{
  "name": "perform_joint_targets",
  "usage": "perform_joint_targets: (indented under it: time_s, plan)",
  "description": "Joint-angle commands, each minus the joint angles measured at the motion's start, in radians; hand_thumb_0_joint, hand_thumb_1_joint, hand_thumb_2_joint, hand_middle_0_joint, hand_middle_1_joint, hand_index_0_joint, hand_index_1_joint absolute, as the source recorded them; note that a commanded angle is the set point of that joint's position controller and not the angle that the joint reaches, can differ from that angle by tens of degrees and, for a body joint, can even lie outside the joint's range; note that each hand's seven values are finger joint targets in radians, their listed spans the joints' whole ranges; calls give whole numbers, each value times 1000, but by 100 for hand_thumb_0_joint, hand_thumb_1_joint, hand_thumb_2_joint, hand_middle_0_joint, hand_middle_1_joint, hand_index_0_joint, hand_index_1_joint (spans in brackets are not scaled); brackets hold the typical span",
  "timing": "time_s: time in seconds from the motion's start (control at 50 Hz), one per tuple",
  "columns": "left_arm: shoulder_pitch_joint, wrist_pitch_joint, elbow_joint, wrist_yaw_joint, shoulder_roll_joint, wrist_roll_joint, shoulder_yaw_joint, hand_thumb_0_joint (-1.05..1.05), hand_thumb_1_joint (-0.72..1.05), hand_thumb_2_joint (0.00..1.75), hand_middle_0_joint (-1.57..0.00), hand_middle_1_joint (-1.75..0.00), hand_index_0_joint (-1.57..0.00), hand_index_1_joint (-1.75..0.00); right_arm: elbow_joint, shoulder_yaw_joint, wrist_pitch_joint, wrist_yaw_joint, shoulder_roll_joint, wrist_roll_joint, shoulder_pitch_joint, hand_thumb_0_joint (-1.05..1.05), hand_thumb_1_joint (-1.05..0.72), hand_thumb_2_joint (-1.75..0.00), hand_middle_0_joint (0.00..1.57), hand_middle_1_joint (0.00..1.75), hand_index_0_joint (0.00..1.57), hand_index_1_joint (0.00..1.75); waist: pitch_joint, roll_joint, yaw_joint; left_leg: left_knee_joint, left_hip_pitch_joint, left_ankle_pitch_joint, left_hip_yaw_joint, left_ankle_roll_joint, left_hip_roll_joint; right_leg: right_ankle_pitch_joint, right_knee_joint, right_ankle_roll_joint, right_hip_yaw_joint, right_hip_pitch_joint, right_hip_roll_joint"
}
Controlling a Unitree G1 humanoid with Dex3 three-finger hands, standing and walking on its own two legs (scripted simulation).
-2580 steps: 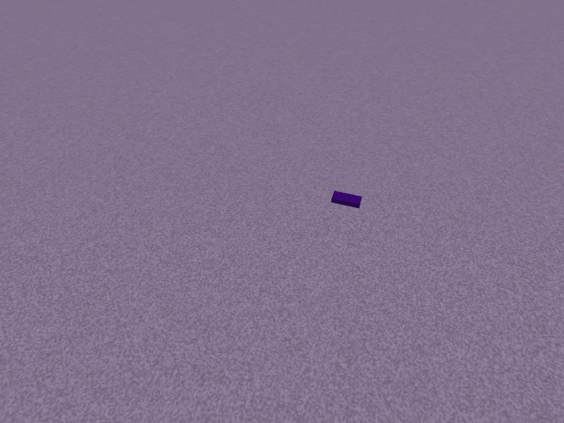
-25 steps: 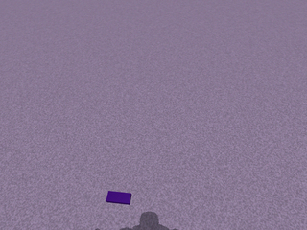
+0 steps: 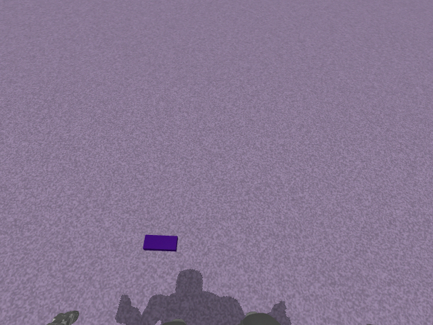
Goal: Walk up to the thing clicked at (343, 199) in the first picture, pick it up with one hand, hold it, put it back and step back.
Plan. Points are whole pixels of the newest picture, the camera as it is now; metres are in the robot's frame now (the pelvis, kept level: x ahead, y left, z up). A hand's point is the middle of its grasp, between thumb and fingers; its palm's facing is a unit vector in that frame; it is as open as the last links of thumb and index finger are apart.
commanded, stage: step back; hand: left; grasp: from above
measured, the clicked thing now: (160, 243) +0.50 +0.24 -0.75
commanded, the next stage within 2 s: none
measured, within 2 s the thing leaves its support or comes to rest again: neither
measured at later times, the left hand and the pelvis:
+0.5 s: hand out of the picture +0.00 +0.26 -0.15, palm faces +0.04 -0.92 -0.38, open 7.4 cm; pelvis -0.13 -0.01 -0.01, yaw +2 degrees
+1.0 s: hand out of the picture -0.20 +0.22 -0.14, palm faces +0.01 -0.91 -0.42, open 7.4 cm; pelvis -0.28 -0.05 +0.00, yaw +0 degrees
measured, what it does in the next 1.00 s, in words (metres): walks backwards: right foot, then left foot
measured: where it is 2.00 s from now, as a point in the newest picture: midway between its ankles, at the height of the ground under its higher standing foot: outside the picture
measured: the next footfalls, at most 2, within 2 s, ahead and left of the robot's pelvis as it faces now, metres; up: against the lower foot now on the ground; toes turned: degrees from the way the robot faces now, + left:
right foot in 0.12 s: +0.00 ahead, -0.14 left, +0.00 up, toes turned +1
left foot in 0.44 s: -0.08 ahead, +0.11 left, +0.00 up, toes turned -1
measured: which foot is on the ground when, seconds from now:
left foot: down 0.00-0.14, up 0.16-0.42, down 0.44-0.82, up 0.84-1.00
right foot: up 0.00-0.10, down 0.12-0.46, up 0.48-0.76, down 0.78-1.00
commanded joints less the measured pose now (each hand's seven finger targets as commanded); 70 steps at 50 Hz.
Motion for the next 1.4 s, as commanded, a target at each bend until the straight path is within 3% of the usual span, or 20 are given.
perform_joint_targets:
  time_s: [0.0, 0.08, 0.1, 0.14, 0.22, 0.34, 0.4, 0.46, 0.52, 0.66, 0.76, 0.8, 0.82, 0.88, 1.02, 1.08, 1.12, 1.14, 1.2, 1.38]
  plan:
    - [59, -37, -88, 8, 166, 7, 52, 0, 90, 90, -20, -30, -20, -30, -84, -78, -6, -23, -293, 1, 27, 0, -90, -90, 20, 30, 20, 30, -296, 174, -14, -106, 267, 480, -285, 198, 272, 21, -188, -3, -51, -7, -51]
    - [171, -51, -44, 2, 160, 20, 63, 0, 90, 90, -20, -30, -20, -30, -92, -64, 11, -13, -281, 20, -25, 0, -90, -90, 20, 30, 20, 30, -310, 149, 41, -14, 68, 295, -206, 89, 194, 314, -589, -50, -100, 263, -66]
    - [171, -58, -56, 3, 212, 35, 74, 0, 90, 90, -20, -30, -20, -30, -98, -55, 12, -10, -251, 27, -22, 0, -90, -90, 20, 30, 20, 30, -289, 35, 38, 56, -92, 138, -171, 27, 128, 348, -602, -96, 83, 309, -174]
    - [73, -58, -117, 1, 338, 31, 97, 0, 90, 90, -20, -30, -20, -30, -94, -63, 19, -21, -237, 30, -62, 0, -90, -90, 20, 30, 20, 30, -181, -221, 70, 492, -115, -368, -144, -54, -94, 484, -712, -354, 459, 33, -497]
    - [-44, -57, -161, 16, 224, 26, 71, 0, 90, 90, -20, -30, -20, -30, -50, -53, 10, -20, -233, 39, 52, 0, -90, -90, 20, 30, 20, 30, -181, -112, 3, 602, -134, -232, -191, -57, -121, 649, -603, -243, 131, 104, -311]
    - [75, -41, -167, 22, 203, 27, 60, 0, 90, 90, -20, -30, -20, -30, -77, -45, -5, -15, -209, 20, 38, 0, -90, -90, 20, 30, 20, 30, -273, -145, 71, 91, -104, -231, -78, -60, -41, 783, -474, -218, 92, 377, -299]
    - [43, -22, -192, 10, 209, 4, 48, 0, 90, 90, -20, -30, -20, -30, -44, -66, -19, -14, -225, -2, 122, 0, -90, -90, 20, 30, 20, 30, -295, -98, 17, -227, 129, 132, -71, -35, -9, 653, -357, -136, 60, 212, -251]
    - [-52, -21, -204, 24, 199, 16, 62, 0, 90, 90, -20, -30, -20, -30, -81, -106, -22, -2, -414, -11, 55, 0, -90, -90, 20, 30, 20, 30, -231, 245, -47, -290, 3, 381, -606, 263, 409, -158, 84, -30, 43, -20, 10]
    - [57, -19, -152, 17, 181, -7, 62, 0, 90, 90, -20, -30, -20, -30, -91, -70, -24, -18, -301, -5, -32, 0, -90, -90, 20, 30, 20, 30, -223, 142, 45, -182, 112, 503, -327, 181, 273, -25, 230, -43, 85, -108, 17]
    - [85, -33, -154, 4, 169, 7, 62, 0, 90, 90, -20, -30, -20, -30, -114, -76, -14, -25, -298, -7, 24, 0, -90, -90, 20, 30, 20, 30, -261, 203, -4, -106, 234, 513, -287, 211, 272, -27, -99, 13, -12, -43, -46]
    - [211, -55, -71, 2, 191, 28, 74, 0, 90, 90, -20, -30, -20, -30, -125, -60, 19, -14, -272, 21, -24, 0, -90, -90, 20, 30, 20, 30, -291, 154, 44, 39, -52, 173, -204, 54, 133, 318, -620, -40, -51, 308, -85]
    - [131, -54, -126, 0, 388, 36, 113, 0, 90, 90, -20, -30, -20, -30, -155, -60, 21, -31, -232, 27, -69, 0, -90, -90, 20, 30, 20, 30, -222, -259, 94, 463, -214, -363, -169, -50, -98, 374, -719, -307, 464, 73, -499]
    - [76, -59, -150, 4, 353, 31, 104, 0, 90, 90, -20, -30, -20, -30, -136, -72, 25, -31, -265, 28, -57, 0, -90, -90, 20, 30, 20, 30, -168, -191, 65, 598, -155, -344, -251, -57, -69, 378, -740, -323, 460, -42, -515]
    - [-30, -60, -166, 14, 247, 34, 80, 0, 90, 90, -20, -30, -20, -30, -87, -58, 14, -26, -243, 36, 46, 0, -90, -90, 20, 30, 20, 30, -171, -112, -1, 626, -167, -220, -201, -59, -114, 575, -589, -224, 131, 54, -322]
    - [58, -42, -173, 29, 239, 30, 67, 0, 90, 90, -20, -30, -20, -30, -91, -56, 9, -14, -222, 8, 48, 0, -90, -90, 20, 30, 20, 30, -238, -159, 61, 152, -80, -246, -85, -59, -33, 653, -509, -213, 119, 261, -337]
    - [36, -22, -183, 19, 223, 13, 52, 0, 90, 90, -20, -30, -20, -30, -49, -69, -2, -10, -227, 1, 136, 0, -90, -90, 20, 30, 20, 30, -291, -99, 20, -214, 112, 50, -49, -28, -25, 557, -378, -141, 64, 190, -278]
    - [14, -22, -199, 21, 182, -2, 40, 0, 90, 90, -20, -30, -20, -30, -81, -103, 1, 1, -415, -9, 54, 0, -90, -90, 20, 30, 20, 30, -267, 280, 13, -279, 88, 204, -531, 180, 340, -36, -101, -34, -117, -69, -14]
    - [-37, -20, -185, 32, 216, 15, 65, 0, 90, 90, -20, -30, -20, -30, -87, -107, -3, 2, -430, -14, 44, 0, -90, -90, 20, 30, 20, 30, -227, 257, -33, -323, -63, 202, -652, 277, 418, -162, 114, -24, 21, -17, -10]
    - [73, -11, -121, 25, 195, -7, 61, 0, 90, 90, -20, -30, -20, -30, -93, -69, -7, -15, -311, -19, -57, 0, -90, -90, 20, 30, 20, 30, -203, 114, 66, -222, 6, 323, -331, 175, 259, -10, 280, -43, 85, -80, 21]
    - [140, -36, -65, 1, 173, 12, 47, 0, 90, 90, -20, -30, -20, -30, -93, -76, 26, -7, -312, -9, -6, 0, -90, -90, 20, 30, 20, 30, -280, 253, 16, -183, 178, 215, -286, 161, 240, 18, -352, -3, -110, 84, -52]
